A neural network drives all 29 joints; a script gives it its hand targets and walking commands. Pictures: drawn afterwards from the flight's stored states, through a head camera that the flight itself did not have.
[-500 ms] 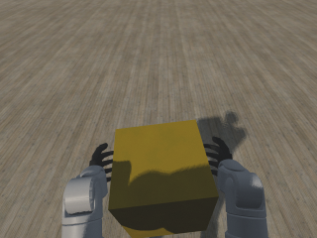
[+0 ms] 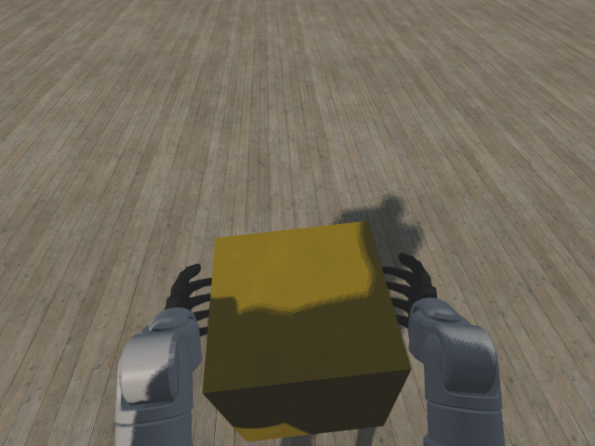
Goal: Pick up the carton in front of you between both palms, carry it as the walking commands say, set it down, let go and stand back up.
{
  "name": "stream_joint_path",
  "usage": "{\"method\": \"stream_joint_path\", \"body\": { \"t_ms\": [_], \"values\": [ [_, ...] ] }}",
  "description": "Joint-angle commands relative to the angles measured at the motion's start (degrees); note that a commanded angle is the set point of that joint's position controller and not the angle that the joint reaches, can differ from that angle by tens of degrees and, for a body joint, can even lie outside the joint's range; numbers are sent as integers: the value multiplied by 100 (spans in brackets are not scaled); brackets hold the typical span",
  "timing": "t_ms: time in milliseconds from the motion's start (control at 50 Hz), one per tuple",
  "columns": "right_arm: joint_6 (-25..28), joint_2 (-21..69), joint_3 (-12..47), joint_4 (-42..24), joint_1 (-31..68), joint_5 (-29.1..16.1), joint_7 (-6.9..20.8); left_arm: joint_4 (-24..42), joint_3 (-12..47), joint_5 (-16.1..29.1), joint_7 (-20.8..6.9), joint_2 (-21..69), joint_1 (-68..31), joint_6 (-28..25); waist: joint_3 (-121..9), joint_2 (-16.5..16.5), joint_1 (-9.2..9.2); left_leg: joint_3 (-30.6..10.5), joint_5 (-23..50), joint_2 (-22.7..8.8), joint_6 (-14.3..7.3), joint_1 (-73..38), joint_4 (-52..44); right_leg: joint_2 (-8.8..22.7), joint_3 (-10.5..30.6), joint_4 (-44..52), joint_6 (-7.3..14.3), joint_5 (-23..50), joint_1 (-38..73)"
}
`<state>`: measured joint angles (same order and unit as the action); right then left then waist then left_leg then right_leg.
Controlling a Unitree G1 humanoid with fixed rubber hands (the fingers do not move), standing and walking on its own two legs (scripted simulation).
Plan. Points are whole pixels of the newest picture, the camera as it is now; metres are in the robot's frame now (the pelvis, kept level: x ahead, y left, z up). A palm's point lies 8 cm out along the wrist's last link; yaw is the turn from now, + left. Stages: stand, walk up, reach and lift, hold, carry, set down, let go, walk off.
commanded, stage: carry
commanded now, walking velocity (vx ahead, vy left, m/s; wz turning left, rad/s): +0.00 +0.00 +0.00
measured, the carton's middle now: (304, 337) +0.29 -0.01 -0.01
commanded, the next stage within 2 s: none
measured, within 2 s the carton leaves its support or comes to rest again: neither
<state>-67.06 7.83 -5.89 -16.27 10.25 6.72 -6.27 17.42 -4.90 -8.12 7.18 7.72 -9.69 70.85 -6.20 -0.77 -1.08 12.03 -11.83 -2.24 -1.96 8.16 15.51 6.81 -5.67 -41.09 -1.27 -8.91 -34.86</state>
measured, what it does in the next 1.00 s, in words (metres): walks ahead: right foot, then left foot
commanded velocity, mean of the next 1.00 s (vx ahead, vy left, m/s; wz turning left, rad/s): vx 0.00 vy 0.00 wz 0.00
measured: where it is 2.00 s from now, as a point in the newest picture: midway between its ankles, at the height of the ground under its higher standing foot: outside the picture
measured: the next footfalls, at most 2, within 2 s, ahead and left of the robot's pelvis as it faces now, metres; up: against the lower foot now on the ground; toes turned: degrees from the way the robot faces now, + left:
right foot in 0.14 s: +0.28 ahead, -0.13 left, +0.00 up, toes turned +15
left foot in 0.36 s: +0.22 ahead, +0.09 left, +0.00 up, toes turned +4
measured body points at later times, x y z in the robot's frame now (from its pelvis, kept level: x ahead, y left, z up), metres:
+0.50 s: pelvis +0.23 -0.03 -0.01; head +0.21 -0.03 +0.44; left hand +0.50 +0.14 +0.07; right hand +0.52 -0.16 +0.08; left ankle +0.18 +0.08 -0.75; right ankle +0.24 -0.12 -0.75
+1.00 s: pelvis +0.25 -0.02 -0.02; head +0.22 -0.02 +0.43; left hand +0.52 +0.14 +0.03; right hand +0.54 -0.16 +0.03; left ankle +0.18 +0.08 -0.75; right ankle +0.24 -0.13 -0.75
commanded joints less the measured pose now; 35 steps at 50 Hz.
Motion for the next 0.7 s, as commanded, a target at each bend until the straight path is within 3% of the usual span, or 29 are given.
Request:
{"method": "stream_joint_path", "body": {
  "t_ms": [0, 40, 80, 100, 120, 140, 160, 180, 220, 240, 280, 320, 360, 380, 400, 420, 500, 560, 680],
  "values": [
    [-189, 5451, 3944, -299, 2367, -2520, 1683, 645, 4034, 2529, -1558, 5356, -2872, -195, -1015, 855, 23, -577, 1843, -1195, -454, -1055, -408, -210, -375, 759, 16, 513, 146],
    [-259, 5293, 3882, -201, 2220, -2401, 1652, 617, 3999, 2545, -1584, 5173, -2860, -101, -932, 933, -3, -309, 2818, -1088, -306, -1144, -23, -360, -560, 1115, 42, 857, 482],
    [-317, 5197, 3832, -92, 2197, -2312, 1638, 535, 3947, 2571, -1632, 5033, -2869, -21, -926, 925, 56, -32, 3057, -949, -44, -1012, 605, -520, -761, 1701, 66, 1388, 1253],
    [-346, 5153, 3817, -43, 2194, -2280, 1634, 481, 3910, 2572, -1658, 4965, -2848, 7, -975, 739, 116, 131, 3102, -793, 159, -726, 1175, -627, -921, 2126, 67, 1792, 1994],
    [-371, 5084, 3804, 4, 2199, -2251, 1632, 436, 3864, 2558, -1686, 4894, -2888, 35, -1143, 588, 145, 155, 2670, -677, 385, -231, 1747, -344, -715, 2229, 60, 2292, 2921],
    [-404, 5012, 3796, 10, 2320, -2243, 1635, 389, 3825, 2529, -1706, 4845, -2906, 68, -1600, -254, 201, 54, 583, -506, 590, 589, 2794, 785, 423, 1663, 220, 4616, 4057],
    [-475, 5098, 3909, -53, 2594, -2343, 1615, 84, 3693, 2497, -1728, 4802, -2892, 38, -2164, -1263, 272, -273, -1660, 21, 679, 1902, 3833, 1670, 1509, 1440, 1141, 5838, 5442],
    [-488, 5149, 3914, 4, 2491, -2363, 1626, 14, 3660, 2522, -1732, 4988, -2688, -4, -2291, -1305, 213, -713, -2259, 9, 615, 2033, 4134, 1725, 1803, 1882, 1352, 5141, 5129],
    [-396, 5494, 4031, -114, 2801, -2410, 1657, 173, 3702, 2587, -1759, 5428, -2954, -101, -2145, -817, 162, -1051, -2282, -234, 396, 1822, 3309, 1438, 1283, 2243, 1070, 3642, 4445],
    [-346, 5603, 4089, -222, 2942, -2439, 1651, 283, 3738, 2620, -1774, 5617, -3129, -145, -1945, -805, 131, -1031, -2204, -299, 349, 1538, 2565, 1286, 982, 2334, 873, 3209, 4007],
    [-269, 5855, 4135, -275, 2960, -2521, 1619, 468, 3773, 2675, -1770, 5720, -3242, -196, -2033, -795, 154, -765, -1536, -131, 316, 862, 1802, 1076, 567, 2480, 782, 2307, 3589],
    [-220, 5888, 4136, -361, 2789, -2486, 1583, 619, 3836, 2699, -1761, 5690, -3203, -222, -2228, -638, 146, -543, -607, -151, 300, 375, 1085, 959, 254, 2317, 724, 1901, 3470],
    [-226, 5794, 4106, -467, 2701, -2450, 1570, 702, 3878, 2688, -1754, 5583, -3170, -227, -2216, -450, 135, -554, 681, -402, 345, -270, 462, 707, -26, 2027, 494, 1236, 2992],
    [-240, 5765, 4068, -409, 2700, -2406, 1566, 719, 3890, 2702, -1761, 5508, -3219, -196, -2042, -184, 129, -915, 922, -769, 312, -89, 383, 545, -197, 1871, 322, 867, 2944],
    [-272, 5705, 4018, -331, 2659, -2348, 1572, 653, 3923, 2711, -1761, 5491, -3251, -152, -1870, 160, 167, -988, 1592, -960, 269, -161, 749, 413, -140, 1768, 190, 965, 2769],
    [-313, 5654, 3975, -153, 2528, -2309, 1587, 511, 3907, 2685, -1761, 5421, -3161, -104, -1789, 301, 157, -939, 1998, -977, 227, -223, 990, 397, -107, 1632, 145, 1403, 2680],
    [-373, 5527, 3804, 478, 2156, -2202, 1673, 26, 3849, 2549, -1785, 5263, -2927, -13, -1661, 281, 119, -865, 3284, -848, 252, -75, 1344, 382, -75, 1054, 125, 2742, 2684],
    [-314, 5658, 3794, 670, 2313, -2201, 1722, -168, 3846, 2533, -1817, 5393, -3061, -66, -1609, 254, 108, -821, 3595, -806, 285, -71, 1447, 303, -108, 926, 103, 2876, 2593],
    [6, 5923, 3920, 730, 2534, -2206, 1766, -252, 3971, 2515, -1847, 5657, -3242, -394, -1657, 200, 106, -771, 3478, -771, 297, -110, 1512, 248, -77, 864, 130, 2821, 2643]
  ]
}}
